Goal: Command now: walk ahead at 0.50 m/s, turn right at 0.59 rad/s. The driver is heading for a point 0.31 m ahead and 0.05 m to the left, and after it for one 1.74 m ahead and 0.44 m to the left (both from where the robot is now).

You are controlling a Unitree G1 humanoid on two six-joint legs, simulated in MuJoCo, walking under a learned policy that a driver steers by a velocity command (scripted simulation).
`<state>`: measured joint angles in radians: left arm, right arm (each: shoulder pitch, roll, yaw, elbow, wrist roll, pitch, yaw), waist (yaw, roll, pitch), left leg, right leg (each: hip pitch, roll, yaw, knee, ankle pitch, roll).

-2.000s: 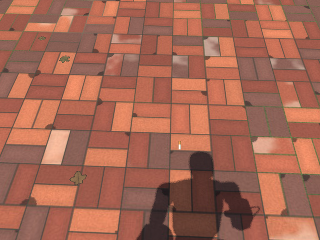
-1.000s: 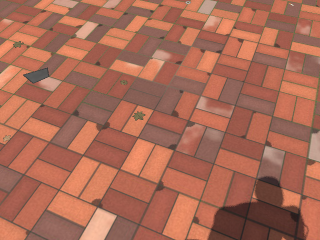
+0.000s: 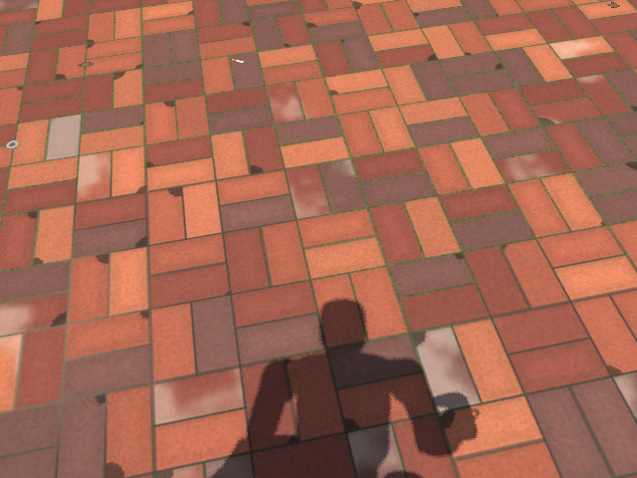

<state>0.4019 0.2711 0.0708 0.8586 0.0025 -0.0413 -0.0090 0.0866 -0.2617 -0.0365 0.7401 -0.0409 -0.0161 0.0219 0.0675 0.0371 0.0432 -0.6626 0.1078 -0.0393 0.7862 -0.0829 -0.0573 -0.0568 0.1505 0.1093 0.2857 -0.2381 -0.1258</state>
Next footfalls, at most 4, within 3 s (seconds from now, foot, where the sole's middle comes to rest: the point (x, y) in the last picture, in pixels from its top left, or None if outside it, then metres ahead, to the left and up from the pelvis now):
0.16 left None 0.28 0.13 -0.78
0.66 right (400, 455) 0.51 -0.07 -0.78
1.18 left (273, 360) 0.71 0.21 -0.78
1.70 right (306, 291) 0.91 0.15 -0.78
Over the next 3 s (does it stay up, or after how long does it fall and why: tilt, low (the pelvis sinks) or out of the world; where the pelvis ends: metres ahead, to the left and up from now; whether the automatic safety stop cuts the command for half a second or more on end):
stays up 1.17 0.18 0.00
